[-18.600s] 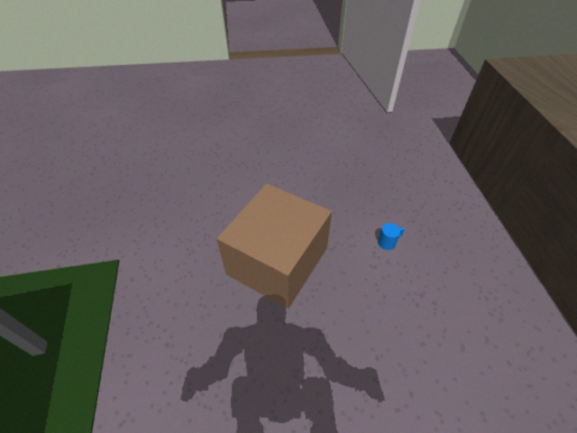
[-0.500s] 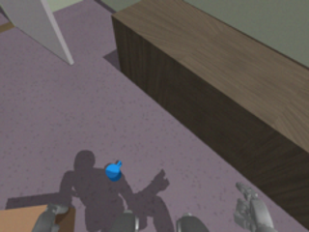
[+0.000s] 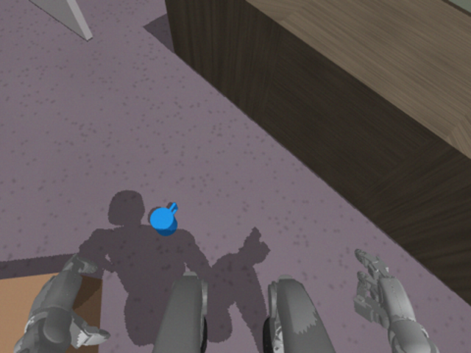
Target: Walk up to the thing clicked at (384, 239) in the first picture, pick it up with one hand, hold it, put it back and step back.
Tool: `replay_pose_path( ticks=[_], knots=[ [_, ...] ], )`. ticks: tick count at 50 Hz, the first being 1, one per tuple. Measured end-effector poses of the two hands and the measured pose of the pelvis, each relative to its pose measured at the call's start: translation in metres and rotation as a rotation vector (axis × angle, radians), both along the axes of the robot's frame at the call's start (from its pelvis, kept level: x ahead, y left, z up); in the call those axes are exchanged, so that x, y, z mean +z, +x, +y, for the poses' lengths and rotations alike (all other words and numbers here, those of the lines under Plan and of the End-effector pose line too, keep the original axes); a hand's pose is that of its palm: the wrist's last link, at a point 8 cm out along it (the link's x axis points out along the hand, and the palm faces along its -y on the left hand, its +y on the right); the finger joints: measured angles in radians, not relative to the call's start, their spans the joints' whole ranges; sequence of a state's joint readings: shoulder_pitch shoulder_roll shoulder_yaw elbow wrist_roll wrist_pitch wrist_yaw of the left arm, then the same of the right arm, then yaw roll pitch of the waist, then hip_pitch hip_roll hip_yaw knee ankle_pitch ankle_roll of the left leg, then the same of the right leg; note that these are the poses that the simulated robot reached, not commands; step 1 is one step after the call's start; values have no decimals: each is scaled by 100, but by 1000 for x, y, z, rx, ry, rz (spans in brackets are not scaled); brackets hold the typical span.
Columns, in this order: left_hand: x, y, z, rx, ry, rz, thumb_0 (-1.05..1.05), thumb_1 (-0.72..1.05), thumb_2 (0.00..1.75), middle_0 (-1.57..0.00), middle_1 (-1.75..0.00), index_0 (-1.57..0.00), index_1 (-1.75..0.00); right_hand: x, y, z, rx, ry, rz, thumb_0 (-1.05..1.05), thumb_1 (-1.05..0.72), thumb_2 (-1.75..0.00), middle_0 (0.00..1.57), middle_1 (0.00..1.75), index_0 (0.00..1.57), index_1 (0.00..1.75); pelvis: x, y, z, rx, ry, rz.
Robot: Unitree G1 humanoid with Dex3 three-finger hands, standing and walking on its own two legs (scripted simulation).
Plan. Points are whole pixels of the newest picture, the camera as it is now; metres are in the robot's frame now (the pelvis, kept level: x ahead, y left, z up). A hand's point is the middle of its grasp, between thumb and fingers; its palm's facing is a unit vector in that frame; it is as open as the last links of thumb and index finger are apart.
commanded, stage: rise first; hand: left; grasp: from above
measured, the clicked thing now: (167, 218) +0.48 +0.23 -0.55
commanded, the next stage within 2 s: approach in 1.58 s
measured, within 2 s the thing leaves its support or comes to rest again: neither
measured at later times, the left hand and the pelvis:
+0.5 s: hand (121, 251) +0.33 +0.29 -0.31, palm faces -0.47 -0.18 -0.86, open 13.9 cm; pelvis -0.06 +0.00 -0.17, yaw -4 degrees
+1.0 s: hand (133, 234) +0.38 +0.29 -0.38, palm faces -0.45 +0.00 -0.89, open 14.0 cm; pelvis -0.06 +0.00 -0.23, yaw -6 degrees
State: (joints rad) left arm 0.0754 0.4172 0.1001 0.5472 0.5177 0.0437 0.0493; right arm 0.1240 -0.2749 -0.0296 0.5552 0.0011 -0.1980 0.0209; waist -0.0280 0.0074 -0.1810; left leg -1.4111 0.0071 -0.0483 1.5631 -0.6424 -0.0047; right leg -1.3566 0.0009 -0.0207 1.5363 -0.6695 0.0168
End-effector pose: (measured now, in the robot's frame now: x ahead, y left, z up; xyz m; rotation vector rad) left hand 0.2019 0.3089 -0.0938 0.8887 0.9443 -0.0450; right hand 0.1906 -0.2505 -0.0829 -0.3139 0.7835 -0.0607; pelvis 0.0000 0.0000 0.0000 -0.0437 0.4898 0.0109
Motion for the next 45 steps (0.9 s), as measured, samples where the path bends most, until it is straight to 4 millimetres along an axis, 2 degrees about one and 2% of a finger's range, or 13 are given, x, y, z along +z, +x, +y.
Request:
replay_pose_path(
  ticks=[5, 9, 15, 20, 25, 31, 38, 45],
  knots=[
    [-39, 40, -2, -149, 87, -86, 0, -52, 96, -8, -109, -9, -109, -56, -16, -11, -15, -13, 61, 1, -90, -90, 20, 30, 20, 30, -44, -15, -2, -9, -4, 53],
    [-68, 69, -1, -229, 157, -118, 0, -52, 98, -8, -109, -9, -109, -99, -39, -17, -39, -12, 135, 1, -91, -90, 20, 30, 20, 30, -76, -27, -3, -18, -9, 86],
    [-111, 99, -6, -355, 222, -132, 0, -51, 99, -8, -108, -8, -108, -156, -87, -22, -74, -6, 273, 1, -89, -89, 20, 30, 20, 30, -118, -43, -3, -29, -17, 111],
    [-139, 117, -10, -442, 269, -163, 0, -50, 100, -8, -107, -9, -107, -189, -130, -24, -113, -14, 384, 1, -88, -89, 20, 30, 20, 30, -149, -54, -3, -36, -25, 111],
    [-161, 131, -10, -505, 316, -185, 0, -50, 101, -7, -107, -8, -107, -210, -166, -26, -156, -29, 473, 1, -88, -89, 20, 30, 20, 30, -173, -62, -2, -43, -34, 104],
    [-183, 146, -9, -565, 356, -196, 0, -51, 101, -8, -105, -8, -105, -221, -193, -27, -184, -56, 543, 1, -89, -90, 20, 30, 20, 30, -193, -66, 1, -47, -48, 95],
    [-203, 165, -12, -632, 387, -213, 0, -52, 102, -8, -101, -9, -101, -229, -206, -26, -189, -82, 583, 1, -90, -90, 20, 30, 20, 30, -210, -66, 4, -51, -62, 92],
    [-220, 179, -17, -687, 409, -223, 0, -50, 100, -10, -97, -10, -98, -241, -207, -25, -176, -88, 601, 0, -90, -90, 20, 30, 20, 30, -224, -64, 4, -56, -68, 96]
  ],
)
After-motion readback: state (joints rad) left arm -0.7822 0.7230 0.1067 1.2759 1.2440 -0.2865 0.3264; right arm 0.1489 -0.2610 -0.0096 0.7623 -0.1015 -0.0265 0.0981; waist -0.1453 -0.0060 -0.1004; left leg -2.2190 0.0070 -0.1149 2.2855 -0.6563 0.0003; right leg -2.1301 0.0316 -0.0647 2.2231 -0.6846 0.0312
